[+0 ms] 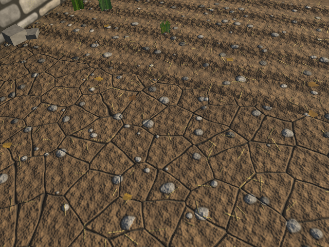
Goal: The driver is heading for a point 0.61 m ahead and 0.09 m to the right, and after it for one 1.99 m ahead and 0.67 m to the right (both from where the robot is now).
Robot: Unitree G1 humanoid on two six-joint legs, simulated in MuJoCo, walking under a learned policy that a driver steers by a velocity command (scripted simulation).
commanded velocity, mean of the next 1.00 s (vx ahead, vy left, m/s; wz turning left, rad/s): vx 0.26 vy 0.00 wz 0.01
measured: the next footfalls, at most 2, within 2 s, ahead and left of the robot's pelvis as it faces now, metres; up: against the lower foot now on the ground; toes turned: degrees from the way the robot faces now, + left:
left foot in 0.14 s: -0.06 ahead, +0.14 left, +0.18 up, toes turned +3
right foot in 0.72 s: +0.11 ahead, -0.17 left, +0.00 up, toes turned -1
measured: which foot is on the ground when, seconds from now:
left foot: up 0.00-0.12, down 0.14-0.72, up 0.74-1.00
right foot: down 0.00-0.16, up 0.18-0.70, down 0.72-1.00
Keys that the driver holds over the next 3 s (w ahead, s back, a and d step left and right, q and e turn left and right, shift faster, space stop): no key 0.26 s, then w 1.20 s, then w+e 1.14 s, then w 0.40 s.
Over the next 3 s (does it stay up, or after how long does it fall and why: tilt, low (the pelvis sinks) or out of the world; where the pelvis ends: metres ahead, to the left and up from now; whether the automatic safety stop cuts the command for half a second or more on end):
stays up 1.18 -0.36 0.00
